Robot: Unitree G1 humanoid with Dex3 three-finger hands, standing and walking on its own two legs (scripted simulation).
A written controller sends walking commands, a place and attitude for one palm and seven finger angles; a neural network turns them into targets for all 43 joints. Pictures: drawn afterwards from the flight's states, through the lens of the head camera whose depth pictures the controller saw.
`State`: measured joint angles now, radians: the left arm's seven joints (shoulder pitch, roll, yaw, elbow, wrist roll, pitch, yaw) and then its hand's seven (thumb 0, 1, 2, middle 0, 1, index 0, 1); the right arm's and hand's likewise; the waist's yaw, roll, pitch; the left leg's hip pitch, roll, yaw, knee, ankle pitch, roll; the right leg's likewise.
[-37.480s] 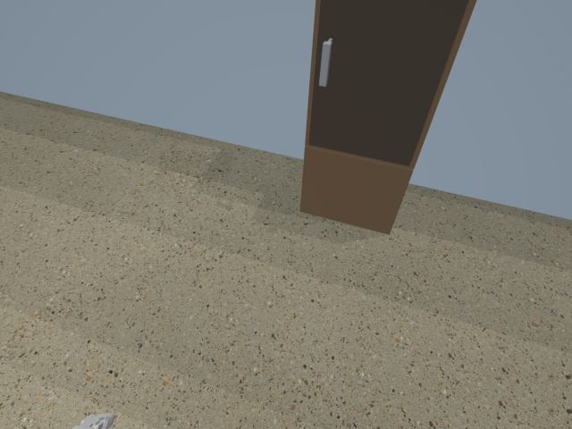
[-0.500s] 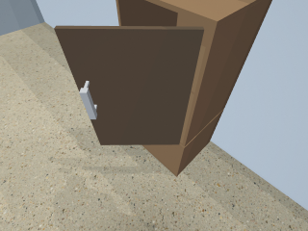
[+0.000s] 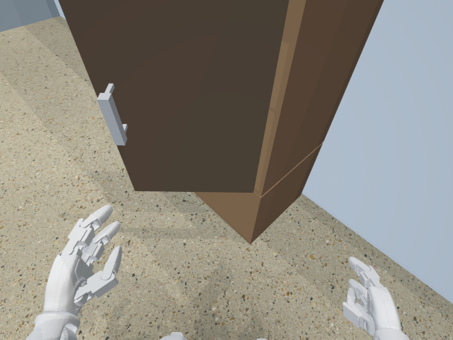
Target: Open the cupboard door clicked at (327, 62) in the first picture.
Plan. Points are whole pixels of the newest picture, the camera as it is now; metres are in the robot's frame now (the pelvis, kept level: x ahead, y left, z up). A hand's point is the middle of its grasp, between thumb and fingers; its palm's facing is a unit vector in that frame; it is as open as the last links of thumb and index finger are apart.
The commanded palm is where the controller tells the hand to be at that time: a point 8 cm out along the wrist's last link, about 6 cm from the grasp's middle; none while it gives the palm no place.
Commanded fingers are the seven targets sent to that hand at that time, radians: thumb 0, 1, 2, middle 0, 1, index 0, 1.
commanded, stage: raise the hand with hooked fingers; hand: left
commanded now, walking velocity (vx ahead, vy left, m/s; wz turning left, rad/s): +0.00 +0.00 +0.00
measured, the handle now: (115, 115) +0.57 +0.29 +0.05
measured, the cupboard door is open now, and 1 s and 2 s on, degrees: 46 46 46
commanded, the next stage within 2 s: move the hooked fingers beside the handle in 1.76 s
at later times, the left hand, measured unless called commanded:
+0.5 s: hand (72, 263) +0.23 +0.27 +0.02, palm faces +0.10 -0.99 -0.02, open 11.1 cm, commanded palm +0.20 +0.32 +0.03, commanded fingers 0.00 -0.10 0.47 -0.27 -0.94 -0.27 -0.94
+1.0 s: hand (37, 236) +0.27 +0.32 +0.05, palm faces +0.07 -1.00 -0.05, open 13.7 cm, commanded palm +0.24 +0.37 +0.06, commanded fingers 0.00 -0.50 0.30 -0.30 -1.20 -0.30 -1.20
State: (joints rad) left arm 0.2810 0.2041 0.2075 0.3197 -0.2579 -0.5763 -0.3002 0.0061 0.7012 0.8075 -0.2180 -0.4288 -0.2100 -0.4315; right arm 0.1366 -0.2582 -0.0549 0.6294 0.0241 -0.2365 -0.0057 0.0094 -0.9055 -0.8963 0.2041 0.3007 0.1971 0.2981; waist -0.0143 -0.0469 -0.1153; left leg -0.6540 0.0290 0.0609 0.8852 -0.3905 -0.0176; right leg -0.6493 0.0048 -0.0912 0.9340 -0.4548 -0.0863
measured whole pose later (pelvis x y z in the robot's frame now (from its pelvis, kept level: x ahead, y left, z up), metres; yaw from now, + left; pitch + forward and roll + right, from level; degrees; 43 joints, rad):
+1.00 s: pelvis +0.00 +0.07 +0.00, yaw +1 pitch +11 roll -3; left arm 0.10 0.36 0.33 0.24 -0.31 -0.27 -0.36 0.00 -0.43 0.33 -0.30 -1.15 -0.29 -1.16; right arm 0.24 -0.24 0.05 0.55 0.04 -0.21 -0.06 0.01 -0.90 -0.90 0.21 0.30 0.20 0.30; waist 0.01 0.01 -0.10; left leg -0.71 0.00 0.04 0.95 -0.43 0.07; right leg -0.63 -0.01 -0.11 0.87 -0.42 0.00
